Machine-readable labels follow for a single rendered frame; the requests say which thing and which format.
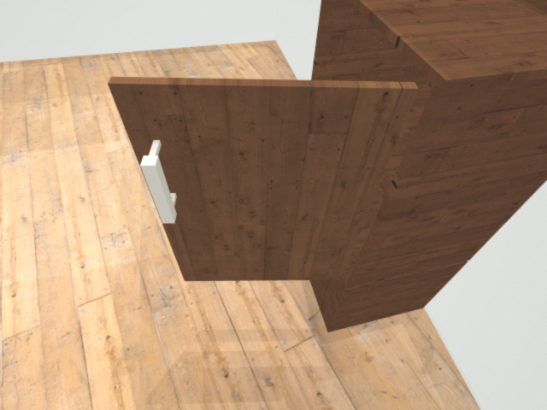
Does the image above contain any handle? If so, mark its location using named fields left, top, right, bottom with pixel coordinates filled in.
left=140, top=140, right=177, bottom=223

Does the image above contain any cupboard door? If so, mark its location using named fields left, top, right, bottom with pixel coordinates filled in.
left=108, top=77, right=419, bottom=281

